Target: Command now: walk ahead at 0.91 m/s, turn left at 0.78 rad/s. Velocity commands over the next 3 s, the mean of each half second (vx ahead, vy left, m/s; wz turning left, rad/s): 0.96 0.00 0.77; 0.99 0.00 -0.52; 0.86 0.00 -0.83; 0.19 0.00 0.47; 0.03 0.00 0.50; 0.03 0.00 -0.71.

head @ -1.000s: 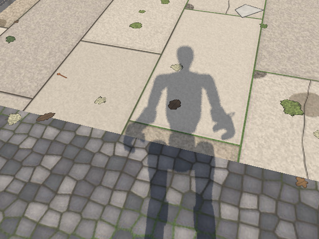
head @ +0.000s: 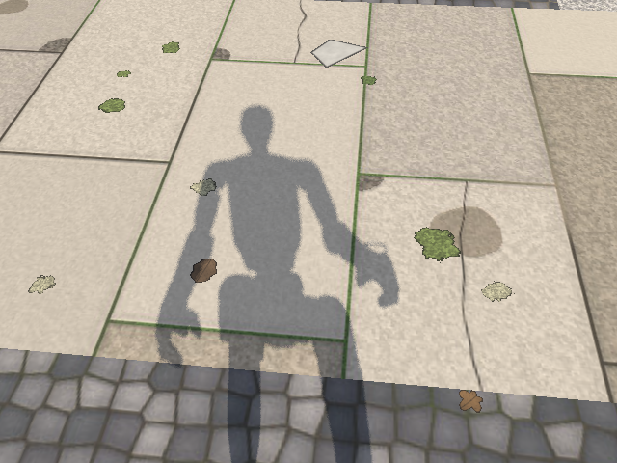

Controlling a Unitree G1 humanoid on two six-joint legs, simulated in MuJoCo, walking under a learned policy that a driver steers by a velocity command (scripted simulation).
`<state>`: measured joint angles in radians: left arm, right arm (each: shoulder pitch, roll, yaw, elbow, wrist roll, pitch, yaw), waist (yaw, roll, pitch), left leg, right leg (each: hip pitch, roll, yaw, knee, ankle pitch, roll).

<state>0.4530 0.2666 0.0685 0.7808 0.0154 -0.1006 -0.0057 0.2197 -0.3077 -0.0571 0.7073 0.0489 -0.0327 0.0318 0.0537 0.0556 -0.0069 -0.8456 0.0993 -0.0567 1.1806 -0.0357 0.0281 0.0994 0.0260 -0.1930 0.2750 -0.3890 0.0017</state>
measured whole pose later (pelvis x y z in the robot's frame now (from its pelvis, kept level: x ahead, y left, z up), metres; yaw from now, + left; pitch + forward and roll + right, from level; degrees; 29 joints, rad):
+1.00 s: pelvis +0.88 +0.16 +0.01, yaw +5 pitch +1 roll +1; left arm 0.53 0.24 0.05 0.80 -0.04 -0.08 -0.01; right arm -0.04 -0.26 0.00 0.57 -0.02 -0.15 0.01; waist 0.13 0.01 0.05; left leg -0.68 0.03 -0.17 0.57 0.10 -0.03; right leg 0.06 0.15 0.24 0.32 -0.34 -0.14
